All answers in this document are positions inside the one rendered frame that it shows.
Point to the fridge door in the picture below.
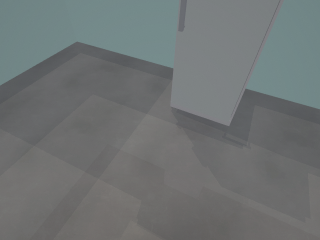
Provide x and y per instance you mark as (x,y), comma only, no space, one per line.
(215,52)

